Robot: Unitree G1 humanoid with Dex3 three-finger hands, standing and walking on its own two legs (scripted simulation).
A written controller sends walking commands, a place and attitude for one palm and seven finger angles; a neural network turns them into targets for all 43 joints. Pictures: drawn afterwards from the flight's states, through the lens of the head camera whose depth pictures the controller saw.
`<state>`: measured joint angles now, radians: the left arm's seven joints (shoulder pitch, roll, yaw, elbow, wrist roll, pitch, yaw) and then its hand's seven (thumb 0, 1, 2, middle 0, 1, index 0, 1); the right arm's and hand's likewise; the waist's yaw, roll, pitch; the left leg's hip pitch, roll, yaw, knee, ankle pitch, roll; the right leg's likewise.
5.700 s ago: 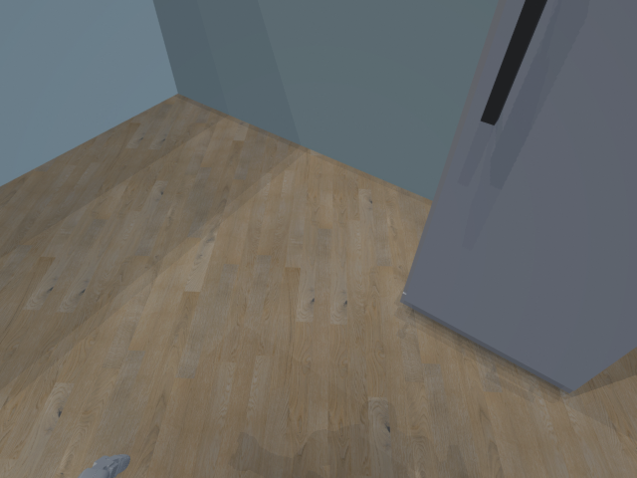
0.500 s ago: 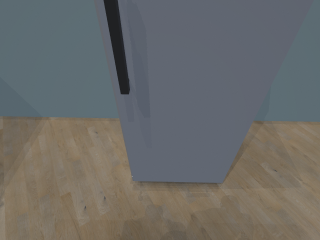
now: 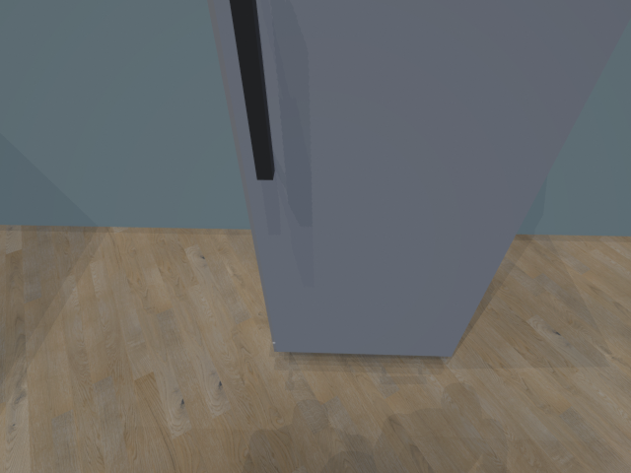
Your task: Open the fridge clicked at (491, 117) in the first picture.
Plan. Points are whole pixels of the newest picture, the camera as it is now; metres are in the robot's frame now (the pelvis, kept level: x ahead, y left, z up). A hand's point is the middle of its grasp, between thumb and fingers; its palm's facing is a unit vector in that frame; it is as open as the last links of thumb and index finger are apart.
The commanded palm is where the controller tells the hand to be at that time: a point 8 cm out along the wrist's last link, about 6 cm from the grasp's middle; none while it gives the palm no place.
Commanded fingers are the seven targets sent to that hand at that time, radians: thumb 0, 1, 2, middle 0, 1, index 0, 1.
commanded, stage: look again from close up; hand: left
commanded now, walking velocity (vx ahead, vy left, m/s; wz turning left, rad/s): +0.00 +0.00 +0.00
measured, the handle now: (254, 60) +0.58 +0.12 +0.26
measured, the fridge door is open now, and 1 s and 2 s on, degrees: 0 0 0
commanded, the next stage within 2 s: shuffle to correct the standing spot in 0.56 s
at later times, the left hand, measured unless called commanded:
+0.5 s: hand out of the picture +0.02 +0.17 -0.17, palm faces +0.00 -0.98 -0.20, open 7.4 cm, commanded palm none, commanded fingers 0.00 0.90 0.90 -0.20 -0.30 -0.20 -0.30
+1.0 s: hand out of the picture +0.02 +0.16 -0.19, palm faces +0.05 -0.99 -0.15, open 7.4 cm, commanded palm none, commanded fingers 0.00 0.90 0.90 -0.20 -0.30 -0.20 -0.30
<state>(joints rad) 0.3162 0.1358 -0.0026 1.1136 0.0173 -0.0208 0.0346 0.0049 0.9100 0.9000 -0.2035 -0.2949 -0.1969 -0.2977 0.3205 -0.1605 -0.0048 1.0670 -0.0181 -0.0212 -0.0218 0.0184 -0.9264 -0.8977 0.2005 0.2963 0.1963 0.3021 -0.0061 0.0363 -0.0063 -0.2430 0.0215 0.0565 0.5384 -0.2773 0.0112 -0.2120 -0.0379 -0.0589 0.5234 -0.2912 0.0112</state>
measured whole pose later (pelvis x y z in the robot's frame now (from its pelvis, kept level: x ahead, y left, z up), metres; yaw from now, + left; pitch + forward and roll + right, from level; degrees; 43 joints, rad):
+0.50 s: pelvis +0.01 +0.00 +0.00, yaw -1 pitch -1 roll +1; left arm 0.27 0.16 -0.01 1.09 0.02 -0.01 0.02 0.00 0.91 0.90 -0.20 -0.29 -0.20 -0.30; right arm 0.27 -0.17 0.01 1.10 -0.01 -0.03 -0.02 0.01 -0.91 -0.90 0.20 0.30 0.20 0.30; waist 0.01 0.00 0.03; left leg -0.20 0.02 0.07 0.48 -0.26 0.01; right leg -0.20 -0.04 -0.04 0.50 -0.29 0.01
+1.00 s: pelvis +0.06 -0.01 -0.01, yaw +0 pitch +1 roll +0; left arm 0.37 0.16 0.03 1.11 0.02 -0.02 0.01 0.00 0.91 0.90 -0.20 -0.29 -0.20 -0.30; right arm 0.31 -0.13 0.00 1.11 -0.02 -0.03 -0.01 0.01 -0.91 -0.90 0.20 0.30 0.20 0.30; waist 0.01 -0.04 0.00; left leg -0.22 0.04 0.05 0.63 -0.42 -0.01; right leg -0.18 -0.02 -0.06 0.60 -0.43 -0.01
